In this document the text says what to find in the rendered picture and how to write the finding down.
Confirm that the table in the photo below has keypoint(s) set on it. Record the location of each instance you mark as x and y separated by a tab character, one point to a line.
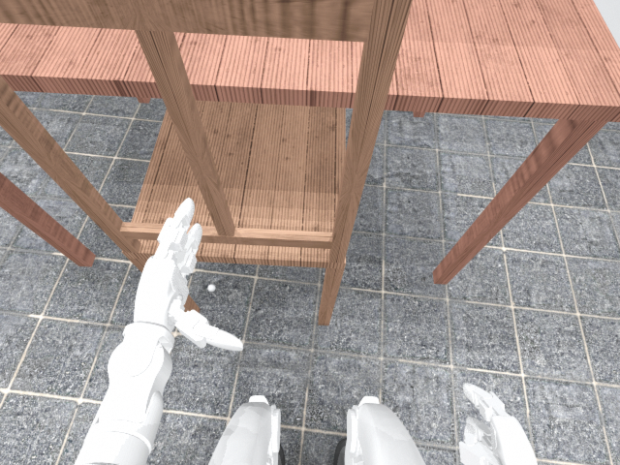
552	59

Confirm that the robot right shin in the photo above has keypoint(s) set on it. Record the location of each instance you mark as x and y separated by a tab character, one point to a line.
349	460

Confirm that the robot left hand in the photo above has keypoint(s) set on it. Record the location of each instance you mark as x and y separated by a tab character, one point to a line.
164	277

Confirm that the chair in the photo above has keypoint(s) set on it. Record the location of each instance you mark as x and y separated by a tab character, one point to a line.
271	184

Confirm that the robot left forearm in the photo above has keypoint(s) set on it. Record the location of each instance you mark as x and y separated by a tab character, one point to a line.
126	424

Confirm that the robot right hand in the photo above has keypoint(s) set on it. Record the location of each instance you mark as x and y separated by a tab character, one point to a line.
503	443

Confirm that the right robot thigh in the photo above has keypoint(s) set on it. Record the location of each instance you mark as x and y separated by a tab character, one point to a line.
376	433

